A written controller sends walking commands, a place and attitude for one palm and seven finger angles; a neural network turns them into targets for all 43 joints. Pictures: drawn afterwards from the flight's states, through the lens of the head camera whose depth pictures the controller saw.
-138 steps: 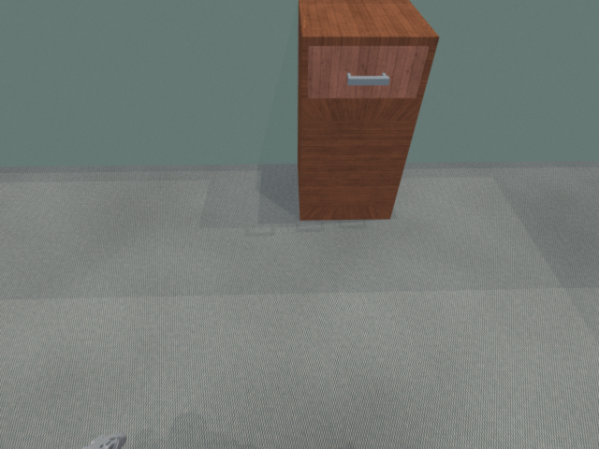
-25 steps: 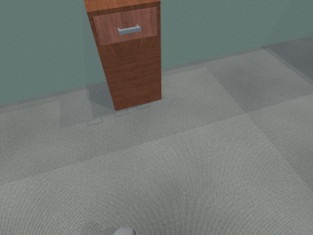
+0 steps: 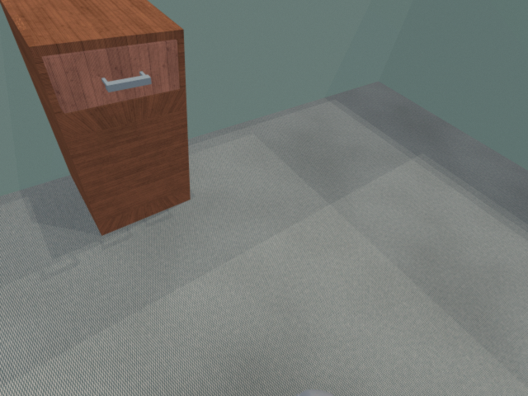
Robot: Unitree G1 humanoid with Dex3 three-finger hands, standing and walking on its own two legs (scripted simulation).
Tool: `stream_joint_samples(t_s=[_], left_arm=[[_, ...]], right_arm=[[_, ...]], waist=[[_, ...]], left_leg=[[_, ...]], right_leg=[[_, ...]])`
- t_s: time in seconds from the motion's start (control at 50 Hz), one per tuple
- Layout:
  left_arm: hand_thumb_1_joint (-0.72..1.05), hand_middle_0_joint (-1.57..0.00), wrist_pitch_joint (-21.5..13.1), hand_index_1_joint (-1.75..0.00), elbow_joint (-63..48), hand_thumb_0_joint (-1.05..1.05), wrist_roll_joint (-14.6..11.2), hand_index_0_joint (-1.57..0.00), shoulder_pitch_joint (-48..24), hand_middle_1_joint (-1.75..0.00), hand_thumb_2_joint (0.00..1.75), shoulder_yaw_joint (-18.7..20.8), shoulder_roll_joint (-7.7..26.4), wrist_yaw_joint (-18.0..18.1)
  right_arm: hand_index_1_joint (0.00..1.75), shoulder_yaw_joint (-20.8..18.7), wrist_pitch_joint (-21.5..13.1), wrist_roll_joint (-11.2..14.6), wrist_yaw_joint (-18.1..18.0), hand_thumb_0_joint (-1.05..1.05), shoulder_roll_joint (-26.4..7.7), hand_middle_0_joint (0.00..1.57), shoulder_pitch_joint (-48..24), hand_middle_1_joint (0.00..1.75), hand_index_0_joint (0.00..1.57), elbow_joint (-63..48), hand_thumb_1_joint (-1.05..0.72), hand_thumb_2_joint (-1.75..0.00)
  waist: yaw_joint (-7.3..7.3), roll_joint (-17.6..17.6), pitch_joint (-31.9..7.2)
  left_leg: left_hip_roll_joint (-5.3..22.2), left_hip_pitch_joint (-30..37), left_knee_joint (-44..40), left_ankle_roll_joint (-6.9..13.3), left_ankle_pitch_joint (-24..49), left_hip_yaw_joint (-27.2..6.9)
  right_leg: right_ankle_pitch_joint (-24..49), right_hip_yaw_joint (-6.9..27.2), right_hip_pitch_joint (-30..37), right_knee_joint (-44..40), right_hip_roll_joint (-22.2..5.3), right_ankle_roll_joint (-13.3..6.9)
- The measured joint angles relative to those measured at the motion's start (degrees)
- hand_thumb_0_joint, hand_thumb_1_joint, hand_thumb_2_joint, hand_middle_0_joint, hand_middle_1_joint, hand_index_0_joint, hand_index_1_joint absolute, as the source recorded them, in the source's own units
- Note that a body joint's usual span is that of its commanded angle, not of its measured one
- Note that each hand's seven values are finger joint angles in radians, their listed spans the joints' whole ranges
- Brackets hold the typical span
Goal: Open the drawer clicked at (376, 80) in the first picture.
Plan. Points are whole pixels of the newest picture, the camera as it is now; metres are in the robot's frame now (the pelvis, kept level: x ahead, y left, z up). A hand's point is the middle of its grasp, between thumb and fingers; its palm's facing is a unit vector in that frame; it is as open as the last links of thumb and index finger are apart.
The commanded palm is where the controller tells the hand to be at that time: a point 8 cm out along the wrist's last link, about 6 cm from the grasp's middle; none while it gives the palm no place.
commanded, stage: walk to a spot facing it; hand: left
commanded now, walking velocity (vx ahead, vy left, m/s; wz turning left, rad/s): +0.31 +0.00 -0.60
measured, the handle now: (126, 80) +0.97 +0.51 -0.07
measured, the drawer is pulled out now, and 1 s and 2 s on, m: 0.00 0.00 0.00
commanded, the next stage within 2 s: none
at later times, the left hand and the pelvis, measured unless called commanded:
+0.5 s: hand (166, 312) +0.31 +0.21 -0.20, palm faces -0.26 -0.95 -0.20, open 7.2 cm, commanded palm none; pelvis +0.21 +0.03 -0.02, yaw -19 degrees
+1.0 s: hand (211, 193) +0.64 +0.18 -0.17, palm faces -0.54 -0.82 -0.20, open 7.4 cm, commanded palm none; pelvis +0.45 +0.06 -0.01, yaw -36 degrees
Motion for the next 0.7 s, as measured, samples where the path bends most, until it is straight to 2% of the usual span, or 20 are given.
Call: stream_joint_samples(t_s=[0.12, 0.18, 0.24, 0.28, 0.32, 0.34, 0.36, 0.38, 0.4, 0.42, 0.44, 0.46, 0.52, 0.58, 0.64, 0.7], left_arm=[[0.91, -0.2, 1.1, -0.3, -0.6, 0.01, -0.02, -0.19, -3.38, -0.3, 0.9, 0.02, -1.44, 0.29], [0.91, -0.2, 1.62, -0.3, -0.22, 0.01, -0.2, -0.19, -4.77, -0.3, 0.9, -0.42, -2.86, 0.15], [0.91, -0.2, 1.89, -0.3, 0.07, 0.01, -0.37, -0.19, -6.57, -0.3, 0.9, -1.16, -4.27, -0.07], [0.91, -0.2, 1.84, -0.3, 0.18, 0.01, -0.52, -0.19, -7.89, -0.3, 0.9, -1.74, -5.04, -0.12], [0.91, -0.2, 1.24, -0.3, 0.07, 0.01, -0.74, -0.19, -8.57, -0.3, 0.9, -2.25, -5.61, -0.05], [0.91, -0.2, 0.51, -0.3, -0.05, 0.01, -0.76, -0.2, -8.42, -0.3, 0.9, -2.39, -5.77, -0.01], [0.91, -0.2, -0.48, -0.3, -0.27, 0.01, -0.75, -0.2, -7.97, -0.3, 0.9, -2.54, -5.72, 0.04], [0.91, -0.2, -1.57, -0.3, -0.99, 0.01, -0.97, -0.2, -6.95, -0.3, 0.9, -2.89, -5.29, 0.16], [0.92, -0.2, -2.57, -0.3, -1.45, 0.0, -1.67, -0.2, -6.17, -0.3, 0.9, -2.28, -5.18, 0.88], [0.93, -0.2, -2.98, -0.3, -1.23, -0.01, -2.07, -0.2, -5.83, -0.3, 0.9, -1.7, -5.27, 1.6], [0.94, -0.2, -2.96, -0.3, -0.82, -0.01, -2.17, -0.2, -5.04, -0.3, 0.9, -1.77, -5.04, 1.84], [0.94, -0.2, -2.81, -0.3, -0.23, -0.01, -2.04, -0.2, -3.86, -0.3, 0.9, -1.78, -4.71, 1.97], [0.94, -0.2, -2.53, -0.3, 2.26, -0.01, -1.38, -0.2, -0.47, -0.3, 0.9, -2.16, -3.99, 2.27], [0.93, -0.2, -2.55, -0.3, 3.69, 0.0, -0.96, -0.2, 1.0, -0.3, 0.9, -2.72, -4.08, 1.71], [0.92, -0.2, -3.16, -0.3, 2.92, 0.0, -0.8, -0.2, 0.95, -0.3, 0.9, -2.81, -4.2, 1.08], [0.91, -0.2, -3.54, -0.3, 1.39, 0.01, -0.73, -0.2, 0.88, -0.3, 0.9, -2.54, -4.01, 0.86]], right_arm=[[0.29, 0.04, -0.06, 0.05, -1.1, 0.0, 0.24, 0.2, 7.66, 0.3, 0.2, 4.98, -0.91, -0.9], [0.29, 0.29, 0.01, -0.14, -1.43, 0.0, 0.79, 0.2, 10.73, 0.3, 0.2, 7.02, -0.91, -0.9], [0.29, 0.7, 0.04, -0.44, -1.6, 0.0, 1.77, 0.19, 12.99, 0.3, 0.2, 8.68, -0.91, -0.9], [0.29, 0.92, 0.35, -0.55, -1.74, 0.0, 2.67, 0.2, 13.95, 0.3, 0.2, 9.58, -0.91, -0.9], [0.29, 0.88, 1.31, -0.4, -1.64, 0.01, 3.55, 0.2, 14.16, 0.3, 0.2, 10.26, -0.91, -0.9], [0.29, 0.69, 1.88, -0.13, -1.39, 0.01, 3.94, 0.2, 14.08, 0.3, 0.2, 10.38, -0.91, -0.9], [0.29, 0.42, 2.39, 0.4, -1.0, 0.01, 4.34, 0.2, 14.17, 0.3, 0.2, 10.19, -0.91, -0.9], [0.3, 0.33, 2.62, 0.93, -0.61, 0.01, 4.73, 0.2, 14.86, 0.3, 0.2, 9.36, -0.91, -0.9], [0.3, 0.08, 2.91, 1.19, -0.39, 0.01, 4.69, 0.2, 14.77, 0.3, 0.2, 8.64, -0.91, -0.9], [0.3, -0.43, 3.34, 1.12, -0.24, 0.01, 4.03, 0.2, 13.11, 0.3, 0.2, 8.26, -0.91, -0.9], [0.3, -0.89, 3.72, 0.94, -0.06, 0.01, 3.19, 0.2, 11.11, 0.3, 0.2, 7.42, -0.91, -0.9], [0.3, -1.29, 4.03, 0.6, 0.14, 0.01, 2.43, 0.2, 8.94, 0.3, 0.2, 6.23, -0.91, -0.9], [0.29, -1.77, 4.08, -0.34, 0.85, 0.01, 0.96, 0.2, 2.15, 0.3, 0.2, 2.1, -0.91, -0.9], [0.29, -2.38, 3.47, -0.52, 1.06, 0.01, -0.42, 0.2, -3.3, 0.3, 0.2, -1.52, -0.93, -0.9], [0.29, -2.44, 2.43, -0.56, 1.85, 0.01, -2.03, 0.2, -7.02, 0.3, 0.2, -3.64, -0.94, -0.9], [0.29, -2.33, 1.66, -0.66, 2.25, 0.01, -3.19, 0.2, -9.27, 0.3, 0.2, -4.5, -0.93, -0.9]], waist=[[-1.27, 0.71, 0.99], [-2.22, 1.17, 1.67], [-3.29, 1.5, 2.91], [-3.55, 1.32, 3.91], [-2.73, 0.7, 4.97], [-2.09, 0.14, 5.43], [-1.5, -0.79, 5.68], [-1.06, -2.58, 5.14], [-0.49, -3.21, 4.73], [-0.2, -1.84, 5.23], [-0.39, -0.4, 5.51], [-0.89, 0.61, 5.25], [-2.68, 2.29, 3.57], [-3.6, 3.44, 2.27], [-2.23, 3.86, 2.18], [0.13, 3.58, 2.51]], left_leg=[[-1.2, 5.08, -2.39, -0.47, -3.34, 4.6], [-1.92, 7.24, -3.23, 0.19, -5.29, 6.65], [-2.49, 9.74, -4.39, 1.2, -7.03, 8.33], [-2.8, 11.73, -5.12, 0.06, -7.78, 9.79], [-2.67, 12.84, -2.69, -3.15, -7.2, 12.3], [-2.13, 11.81, 2.41, -5.22, -6.37, 13.28], [-1.18, 8.42, 12.1, -7.24, -4.79, 13.09], [-1.15, 2.55, 26.31, -8.11, -6.41, 11.21], [-0.84, -3.85, 40.16, -7.83, -8.75, 7.86], [0.48, -9.02, 50.28, -6.98, -8.95, 3.34], [1.77, -13.16, 55.87, -6.1, -8.44, -0.85], [3.17, -16.75, 57.86, -5.89, -6.69, -4.13], [7.78, -25.06, 53.38, -6.21, -1.25, -9.76], [10.66, -28.81, 40.89, -7.36, 3.39, -10.64], [10.59, -27.96, 27.78, -7.85, 6.66, -9.36], [8.29, -23.77, 17.4, -7.71, 6.1, -6.95]], right_leg=[[4.41, 0.21, -6.19, 4.5, -0.59, 0.0], [4.26, -1.84, -6.83, 2.98, -0.47, -0.34], [2.6, -5.03, -5.56, -2.6, -0.13, -1.24], [0.63, -7.62, -3.25, -9.38, 0.59, -2.36], [-2.38, -11.26, 1.65, -19.74, 2.13, -3.88], [-3.23, -13.3, 5.18, -24.9, 2.85, -5.03], [-1.33, -15.12, 9.45, -30.34, 2.85, -7.04], [2.05, -14.56, 13.27, -34.85, 1.86, -9.96], [-3.62, -12.68, 15.13, -36.29, 1.84, -10.88], [-7.06, -12.05, 15.96, -35.27, 2.71, -10.6], [-8.37, -11.57, 17.07, -34.74, 3.49, -9.63], [-8.49, -10.82, 18.21, -35.01, 4.0, -8.35], [-7.79, -7.75, 21.46, -37.88, 4.5, -6.54], [-8.3, -5.21, 23.9, -40.61, 3.36, -5.17], [-9.97, -3.06, 25.11, -41.06, 1.63, -3.06], [-13.28, -1.03, 25.9, -39.28, 0.0, -0.8]])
